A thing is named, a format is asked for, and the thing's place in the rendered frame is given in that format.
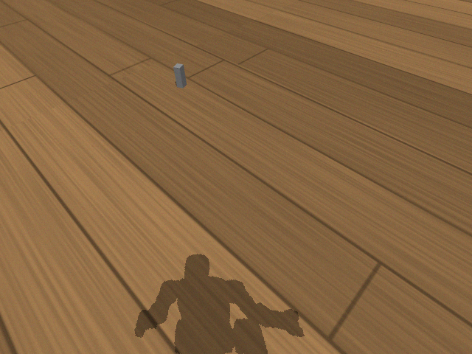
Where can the carton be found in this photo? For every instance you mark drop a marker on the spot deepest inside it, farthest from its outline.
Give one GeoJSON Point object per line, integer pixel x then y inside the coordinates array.
{"type": "Point", "coordinates": [180, 75]}

